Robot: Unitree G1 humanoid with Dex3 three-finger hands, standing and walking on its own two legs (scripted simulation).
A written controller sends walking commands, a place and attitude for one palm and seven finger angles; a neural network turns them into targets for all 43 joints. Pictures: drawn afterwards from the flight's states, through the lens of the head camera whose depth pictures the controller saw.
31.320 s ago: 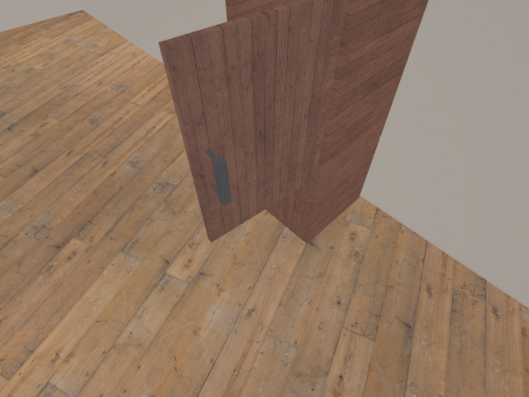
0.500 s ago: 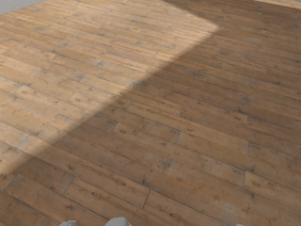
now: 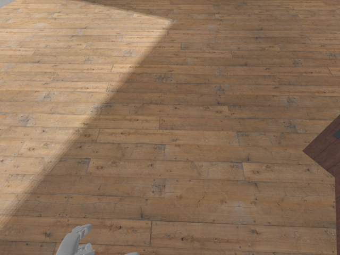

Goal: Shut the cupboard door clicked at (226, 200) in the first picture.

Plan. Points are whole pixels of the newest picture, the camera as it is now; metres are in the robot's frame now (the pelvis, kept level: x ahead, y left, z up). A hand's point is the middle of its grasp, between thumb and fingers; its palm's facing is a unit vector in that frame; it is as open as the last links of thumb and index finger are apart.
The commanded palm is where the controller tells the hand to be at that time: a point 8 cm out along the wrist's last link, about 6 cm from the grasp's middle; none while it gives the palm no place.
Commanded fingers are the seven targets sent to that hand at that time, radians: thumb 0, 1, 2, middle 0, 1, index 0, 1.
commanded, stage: turn to face it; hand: left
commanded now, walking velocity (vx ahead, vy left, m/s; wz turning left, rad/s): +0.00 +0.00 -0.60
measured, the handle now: out of the picture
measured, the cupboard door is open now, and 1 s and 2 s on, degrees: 59 59 59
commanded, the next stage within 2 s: take the last steps up to it in 1.46 s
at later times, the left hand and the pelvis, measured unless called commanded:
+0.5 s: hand (94, 242) +0.17 +0.21 -0.15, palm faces -0.25 -0.95 -0.19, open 7.4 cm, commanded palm none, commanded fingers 0.00 0.90 0.90 -0.20 -0.30 -0.20 -0.30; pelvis +0.03 +0.03 +0.02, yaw -18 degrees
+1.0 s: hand (130, 219) +0.23 +0.13 -0.15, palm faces -0.54 -0.81 -0.23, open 7.4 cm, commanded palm none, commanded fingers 0.00 0.90 0.90 -0.20 -0.30 -0.20 -0.30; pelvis +0.04 +0.00 +0.01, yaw -34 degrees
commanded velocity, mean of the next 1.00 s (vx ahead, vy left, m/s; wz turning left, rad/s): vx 0.00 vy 0.00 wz -0.60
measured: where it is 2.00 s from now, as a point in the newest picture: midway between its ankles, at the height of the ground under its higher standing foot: outside the picture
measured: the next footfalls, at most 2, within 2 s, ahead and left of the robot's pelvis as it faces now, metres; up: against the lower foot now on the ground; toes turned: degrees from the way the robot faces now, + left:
left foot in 0.30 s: +0.10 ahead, +0.13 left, +0.00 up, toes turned -6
right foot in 0.68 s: +0.01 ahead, -0.12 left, +0.00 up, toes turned -30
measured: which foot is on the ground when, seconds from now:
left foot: up 0.00-0.28, down 0.30-0.68, up 0.70-1.00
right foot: down 0.00-0.30, up 0.32-0.66, down 0.68-1.00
